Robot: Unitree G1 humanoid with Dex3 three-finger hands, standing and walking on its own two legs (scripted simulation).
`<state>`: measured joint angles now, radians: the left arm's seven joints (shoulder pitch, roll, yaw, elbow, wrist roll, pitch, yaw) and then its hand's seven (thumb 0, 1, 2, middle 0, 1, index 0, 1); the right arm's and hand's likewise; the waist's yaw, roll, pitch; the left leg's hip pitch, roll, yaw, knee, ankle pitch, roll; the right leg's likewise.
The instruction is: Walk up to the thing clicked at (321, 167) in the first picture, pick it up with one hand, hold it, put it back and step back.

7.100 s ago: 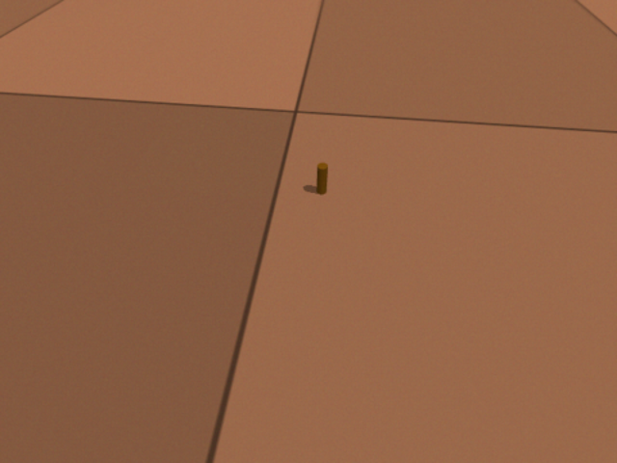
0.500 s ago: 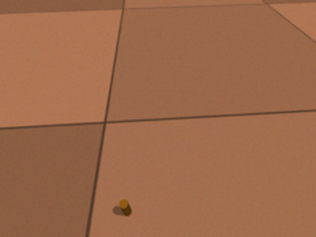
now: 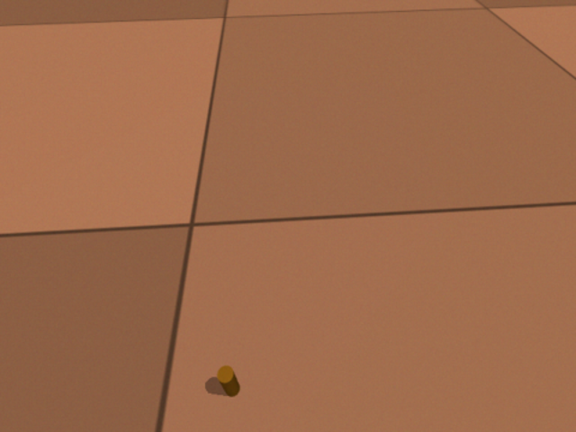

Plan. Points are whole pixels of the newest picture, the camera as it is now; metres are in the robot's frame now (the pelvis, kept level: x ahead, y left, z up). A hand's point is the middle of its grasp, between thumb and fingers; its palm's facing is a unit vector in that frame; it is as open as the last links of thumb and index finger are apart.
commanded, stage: go down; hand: left
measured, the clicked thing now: (229, 381) +0.36 +0.22 -0.70
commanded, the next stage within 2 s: none
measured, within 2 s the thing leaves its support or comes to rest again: neither
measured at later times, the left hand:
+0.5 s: hand out of the picture +0.13 +0.27 -0.17, palm faces +0.04 -0.94 -0.34, open 14.8 cm
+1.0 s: hand out of the picture +0.13 +0.29 -0.21, palm faces +0.09 -0.94 -0.32, open 17.5 cm
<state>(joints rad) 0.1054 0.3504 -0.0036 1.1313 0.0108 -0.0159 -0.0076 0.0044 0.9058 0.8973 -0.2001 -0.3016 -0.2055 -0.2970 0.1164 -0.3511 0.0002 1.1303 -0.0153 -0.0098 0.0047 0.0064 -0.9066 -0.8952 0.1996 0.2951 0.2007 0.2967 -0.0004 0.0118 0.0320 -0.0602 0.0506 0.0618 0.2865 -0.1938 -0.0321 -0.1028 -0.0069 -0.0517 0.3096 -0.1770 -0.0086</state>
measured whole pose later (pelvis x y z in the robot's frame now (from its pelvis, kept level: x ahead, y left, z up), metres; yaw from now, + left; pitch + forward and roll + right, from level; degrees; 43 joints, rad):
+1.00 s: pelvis -0.03 +0.03 -0.09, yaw +2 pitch +17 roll -3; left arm 0.25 0.34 0.21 0.43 0.02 0.20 -0.05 -0.01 -0.58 0.02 -0.10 -0.08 -0.10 -0.08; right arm 0.22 -0.23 0.00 0.55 0.00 -0.20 -0.07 0.01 -0.88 -0.88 0.20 0.30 0.20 0.30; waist -0.03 0.00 -0.13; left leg -0.90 0.05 -0.01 1.14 -0.54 0.01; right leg -0.88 -0.05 -0.08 1.07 -0.48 0.02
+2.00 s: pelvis -0.11 +0.02 -0.34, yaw -1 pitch +33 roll -5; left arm -0.49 0.74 0.69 1.01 -0.15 -0.39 -0.63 -0.01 -0.50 0.03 -0.06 -0.06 -0.06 -0.05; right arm 0.14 -0.35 0.06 0.69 -0.03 -0.19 -0.03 0.01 -0.91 -0.90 0.20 0.29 0.20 0.30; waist -0.08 -0.02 -0.14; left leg -1.96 0.04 -0.07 2.07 -0.69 0.01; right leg -1.93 -0.07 -0.09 1.99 -0.63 -0.01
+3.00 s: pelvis -0.11 +0.02 -0.40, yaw -2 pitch +32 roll -7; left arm -0.65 0.87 0.76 1.11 -0.16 -0.40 -0.73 -0.01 -0.49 0.07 -0.04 -0.05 -0.04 -0.06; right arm 0.12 -0.37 0.10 0.70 -0.05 -0.17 -0.01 0.01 -0.92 -0.90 0.20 0.29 0.20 0.30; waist -0.10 -0.02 -0.09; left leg -2.14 0.03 -0.09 2.27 -0.70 0.02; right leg -2.09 -0.08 -0.09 2.17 -0.64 0.00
